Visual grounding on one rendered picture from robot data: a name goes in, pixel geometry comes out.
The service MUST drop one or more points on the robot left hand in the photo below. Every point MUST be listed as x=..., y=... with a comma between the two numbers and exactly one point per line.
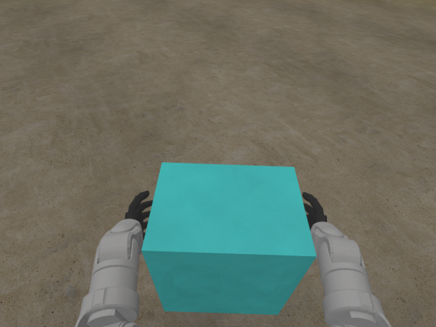
x=136, y=208

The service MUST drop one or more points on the robot right forearm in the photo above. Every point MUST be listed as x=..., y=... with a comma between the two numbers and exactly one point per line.
x=348, y=297

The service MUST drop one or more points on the robot right hand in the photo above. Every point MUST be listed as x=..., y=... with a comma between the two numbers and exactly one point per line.
x=315, y=211

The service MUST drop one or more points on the robot left forearm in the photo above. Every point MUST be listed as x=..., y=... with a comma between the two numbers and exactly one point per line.
x=112, y=294

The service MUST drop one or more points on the carton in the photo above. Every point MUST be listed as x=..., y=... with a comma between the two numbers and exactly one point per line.
x=227, y=238

